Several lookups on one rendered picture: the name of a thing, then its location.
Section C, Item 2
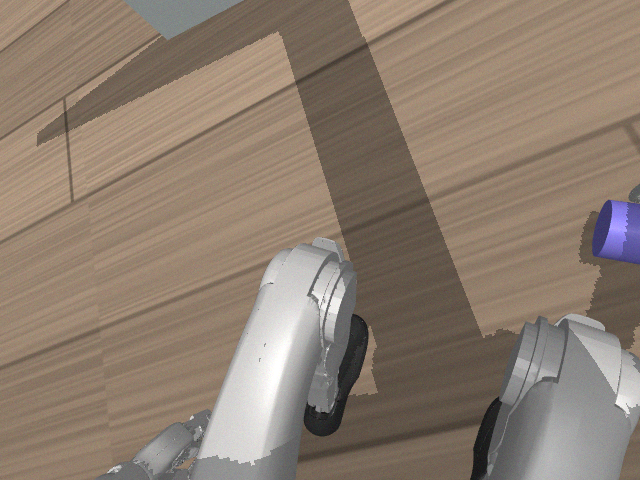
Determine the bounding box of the left robot hand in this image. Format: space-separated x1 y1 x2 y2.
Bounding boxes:
129 409 212 480

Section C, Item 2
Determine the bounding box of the right robot foot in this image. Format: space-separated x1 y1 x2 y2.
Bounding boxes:
470 397 502 480

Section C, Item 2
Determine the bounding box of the can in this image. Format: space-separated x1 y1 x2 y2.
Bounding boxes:
592 200 640 265

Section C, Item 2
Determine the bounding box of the left robot foot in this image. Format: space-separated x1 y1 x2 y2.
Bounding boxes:
304 314 369 437

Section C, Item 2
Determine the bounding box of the left robot arm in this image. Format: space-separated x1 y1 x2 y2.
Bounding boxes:
94 462 150 480

